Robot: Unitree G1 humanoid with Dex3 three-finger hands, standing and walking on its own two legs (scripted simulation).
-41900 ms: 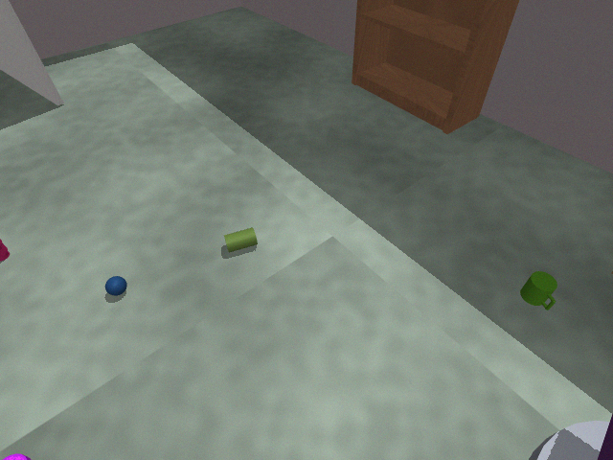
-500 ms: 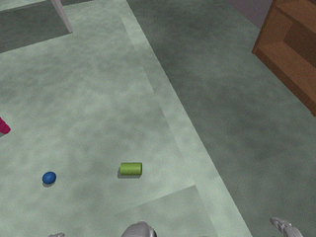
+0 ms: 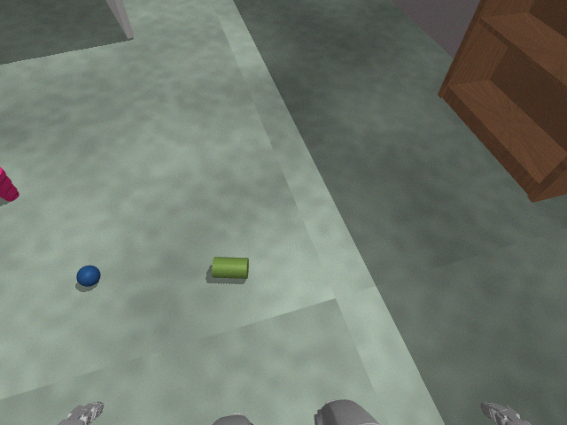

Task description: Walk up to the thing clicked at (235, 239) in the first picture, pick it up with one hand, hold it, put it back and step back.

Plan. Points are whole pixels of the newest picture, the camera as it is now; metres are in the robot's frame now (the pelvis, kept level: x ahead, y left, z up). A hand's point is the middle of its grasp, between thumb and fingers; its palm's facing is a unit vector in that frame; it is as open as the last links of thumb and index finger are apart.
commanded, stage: step back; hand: left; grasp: from above
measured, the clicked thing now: (230, 267) +0.70 +0.21 -0.73
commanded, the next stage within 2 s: none
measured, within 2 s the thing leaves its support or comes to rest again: neither
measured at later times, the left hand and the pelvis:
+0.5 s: hand out of the picture -0.05 +0.25 -0.15, palm faces +0.03 -0.91 -0.42, open 7.4 cm; pelvis -0.17 -0.03 -0.01, yaw +2 degrees
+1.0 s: hand out of the picture -0.29 +0.20 -0.14, palm faces +0.01 -0.90 -0.44, open 7.4 cm; pelvis -0.35 -0.07 -0.01, yaw +0 degrees
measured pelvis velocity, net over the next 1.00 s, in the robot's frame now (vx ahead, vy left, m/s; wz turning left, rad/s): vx -0.35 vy -0.07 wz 0.01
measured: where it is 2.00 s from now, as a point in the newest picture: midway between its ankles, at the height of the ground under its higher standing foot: outside the picture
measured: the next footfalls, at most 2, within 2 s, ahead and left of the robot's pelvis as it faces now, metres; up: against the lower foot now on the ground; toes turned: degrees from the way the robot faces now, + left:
right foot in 0.16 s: -0.05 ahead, -0.15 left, +0.00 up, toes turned +0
left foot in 0.48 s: -0.13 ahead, +0.09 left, +0.00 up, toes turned +0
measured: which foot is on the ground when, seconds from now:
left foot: down 0.00-0.18, up 0.20-0.46, down 0.48-0.82, up 0.84-1.00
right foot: up 0.00-0.14, down 0.16-0.48, up 0.50-0.78, down 0.80-1.00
